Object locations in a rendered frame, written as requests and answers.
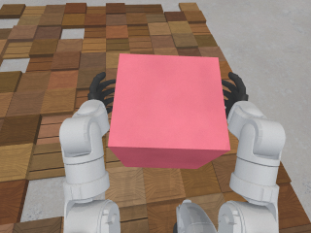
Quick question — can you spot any robot right thigh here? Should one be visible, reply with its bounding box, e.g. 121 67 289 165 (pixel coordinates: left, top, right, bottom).
176 202 218 233

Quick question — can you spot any right robot hand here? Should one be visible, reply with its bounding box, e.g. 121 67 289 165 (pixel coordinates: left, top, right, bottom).
221 72 249 119

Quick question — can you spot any robot left upper arm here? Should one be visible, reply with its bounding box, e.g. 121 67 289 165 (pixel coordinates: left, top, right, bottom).
64 199 121 233

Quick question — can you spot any robot right forearm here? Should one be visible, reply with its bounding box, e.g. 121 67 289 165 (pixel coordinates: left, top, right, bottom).
227 100 286 233

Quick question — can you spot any left robot hand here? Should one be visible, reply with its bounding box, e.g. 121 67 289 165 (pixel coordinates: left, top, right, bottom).
87 72 117 114

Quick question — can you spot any right robot shin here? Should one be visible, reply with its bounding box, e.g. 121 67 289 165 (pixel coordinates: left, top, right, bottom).
177 199 191 233

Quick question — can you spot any robot left forearm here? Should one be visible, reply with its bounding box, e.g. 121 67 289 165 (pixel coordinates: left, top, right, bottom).
59 99 110 233

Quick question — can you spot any carton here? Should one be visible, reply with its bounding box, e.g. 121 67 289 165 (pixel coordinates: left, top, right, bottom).
108 53 230 169

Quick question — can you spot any robot right upper arm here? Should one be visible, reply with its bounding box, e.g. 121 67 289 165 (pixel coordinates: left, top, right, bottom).
218 200 279 233

